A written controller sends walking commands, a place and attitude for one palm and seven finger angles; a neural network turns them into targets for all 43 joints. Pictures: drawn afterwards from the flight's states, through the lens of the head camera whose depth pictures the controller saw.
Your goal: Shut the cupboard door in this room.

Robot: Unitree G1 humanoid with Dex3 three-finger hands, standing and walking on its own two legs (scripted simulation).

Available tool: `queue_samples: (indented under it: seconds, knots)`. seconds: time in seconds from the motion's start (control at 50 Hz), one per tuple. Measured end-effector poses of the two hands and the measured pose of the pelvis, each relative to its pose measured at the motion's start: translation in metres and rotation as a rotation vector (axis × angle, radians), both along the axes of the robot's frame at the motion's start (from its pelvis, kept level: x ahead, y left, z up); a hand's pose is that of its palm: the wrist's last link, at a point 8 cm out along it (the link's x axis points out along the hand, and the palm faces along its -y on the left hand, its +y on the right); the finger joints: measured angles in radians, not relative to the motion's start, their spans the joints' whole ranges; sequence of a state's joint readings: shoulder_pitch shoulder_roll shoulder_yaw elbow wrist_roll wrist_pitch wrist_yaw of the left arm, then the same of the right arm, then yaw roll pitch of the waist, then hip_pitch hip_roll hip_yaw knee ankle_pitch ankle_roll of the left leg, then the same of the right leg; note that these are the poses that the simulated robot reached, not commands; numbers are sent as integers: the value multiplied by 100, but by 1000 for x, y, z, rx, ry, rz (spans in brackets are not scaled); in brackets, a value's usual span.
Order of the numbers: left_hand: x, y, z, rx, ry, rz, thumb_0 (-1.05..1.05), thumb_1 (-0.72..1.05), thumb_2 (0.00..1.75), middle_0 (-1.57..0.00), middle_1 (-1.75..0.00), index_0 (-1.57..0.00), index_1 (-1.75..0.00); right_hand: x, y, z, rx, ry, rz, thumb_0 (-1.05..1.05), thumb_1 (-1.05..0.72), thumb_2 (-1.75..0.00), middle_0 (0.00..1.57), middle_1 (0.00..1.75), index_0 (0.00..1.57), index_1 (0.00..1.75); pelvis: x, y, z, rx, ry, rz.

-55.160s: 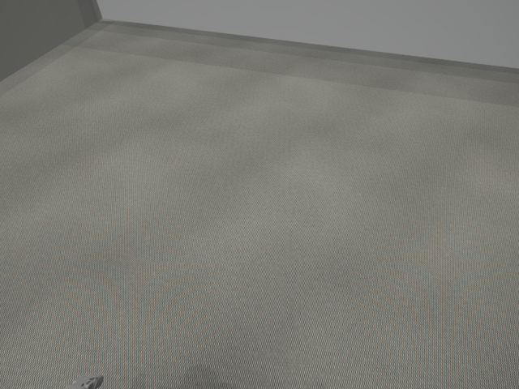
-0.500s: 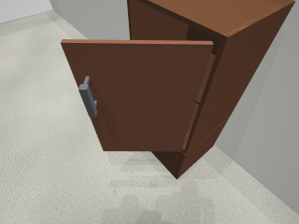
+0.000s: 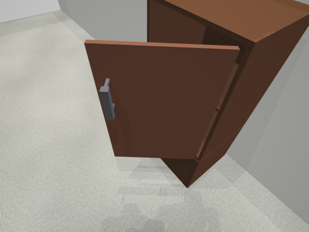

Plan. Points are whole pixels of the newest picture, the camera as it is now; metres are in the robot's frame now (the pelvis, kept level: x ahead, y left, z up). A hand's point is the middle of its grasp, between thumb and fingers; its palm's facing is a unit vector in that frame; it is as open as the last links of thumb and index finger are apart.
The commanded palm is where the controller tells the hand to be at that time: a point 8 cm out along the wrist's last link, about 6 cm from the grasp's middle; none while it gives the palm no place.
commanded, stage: raise the hand and make a fist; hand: left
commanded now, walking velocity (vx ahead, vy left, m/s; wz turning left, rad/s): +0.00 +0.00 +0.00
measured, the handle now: (109, 99) +0.47 +0.18 +0.06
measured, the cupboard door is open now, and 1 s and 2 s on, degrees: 50 50 50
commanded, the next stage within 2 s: bring the fist close to the handle in 1.90 s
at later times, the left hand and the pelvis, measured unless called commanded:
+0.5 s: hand (78, 231) +0.13 +0.19 -0.03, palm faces +0.16 -0.99 -0.06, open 5.7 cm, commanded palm +0.12 +0.24 -0.02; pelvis -0.03 -0.03 -0.09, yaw +4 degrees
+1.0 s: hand (76, 202) +0.18 +0.20 +0.01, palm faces +0.04 -1.00 -0.03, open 3.5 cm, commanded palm +0.15 +0.25 +0.02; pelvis -0.01 +0.00 -0.06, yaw +3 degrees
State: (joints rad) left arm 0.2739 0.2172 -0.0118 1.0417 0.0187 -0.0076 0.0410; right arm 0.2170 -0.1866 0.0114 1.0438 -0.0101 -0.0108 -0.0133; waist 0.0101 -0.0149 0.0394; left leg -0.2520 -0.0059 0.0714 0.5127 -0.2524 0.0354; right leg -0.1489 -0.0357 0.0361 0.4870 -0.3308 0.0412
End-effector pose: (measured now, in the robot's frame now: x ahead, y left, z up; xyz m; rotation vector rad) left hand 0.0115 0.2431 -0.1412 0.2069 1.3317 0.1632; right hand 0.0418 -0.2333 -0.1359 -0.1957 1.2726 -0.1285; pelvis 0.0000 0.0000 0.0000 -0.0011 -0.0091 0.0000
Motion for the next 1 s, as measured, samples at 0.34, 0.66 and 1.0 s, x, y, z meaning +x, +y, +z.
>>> queue_samples:
  seconds: [0.34,0.66,1.0]
  knots:
    - [121,-20,101,-175,-1306,-155,1,90,90,-36,-48,-36,-47,118,-37,11,-42,-756,131,1,-90,-90,20,30,20,30,-37,-28,-81,15,195,35]
    - [136,-8,124,-174,-1273,-157,2,89,90,-65,-79,-65,-79,133,1,-10,16,-667,162,1,-90,-90,20,30,20,30,-22,-27,-80,-39,225,63]
    - [146,9,151,-160,-1292,-139,2,90,90,-96,-113,-95,-113,119,6,11,-39,-615,148,2,-90,-90,20,30,20,30,-11,1,-61,-43,196,52]
